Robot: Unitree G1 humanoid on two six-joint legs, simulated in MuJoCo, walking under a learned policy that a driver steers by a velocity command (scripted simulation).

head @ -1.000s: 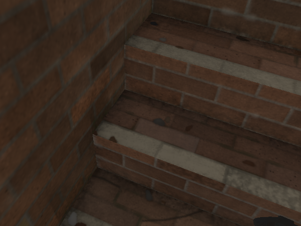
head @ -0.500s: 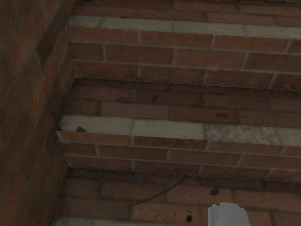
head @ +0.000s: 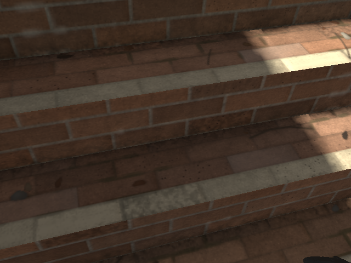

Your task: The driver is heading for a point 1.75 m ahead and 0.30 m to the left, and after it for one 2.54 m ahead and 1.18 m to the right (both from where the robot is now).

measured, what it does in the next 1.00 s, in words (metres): climbs: left foot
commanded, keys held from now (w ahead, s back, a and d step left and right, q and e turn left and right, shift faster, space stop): e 0.18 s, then no key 0.24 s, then w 0.50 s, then w+q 0.08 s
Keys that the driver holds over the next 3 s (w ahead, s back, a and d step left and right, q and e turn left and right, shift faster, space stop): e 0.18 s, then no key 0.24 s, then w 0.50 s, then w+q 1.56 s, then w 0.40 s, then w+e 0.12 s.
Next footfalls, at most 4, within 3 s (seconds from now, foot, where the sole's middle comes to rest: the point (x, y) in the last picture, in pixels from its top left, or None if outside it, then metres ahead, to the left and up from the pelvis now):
0.60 left None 0.06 0.21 -0.70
1.08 right None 0.40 -0.15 -0.50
1.54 left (179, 184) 0.58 0.03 -0.30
2.00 right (258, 56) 0.93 -0.19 -0.10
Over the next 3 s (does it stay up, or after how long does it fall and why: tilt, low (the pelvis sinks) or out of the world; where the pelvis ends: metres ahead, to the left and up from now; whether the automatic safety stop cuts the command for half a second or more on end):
stays up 1.15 0.09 0.88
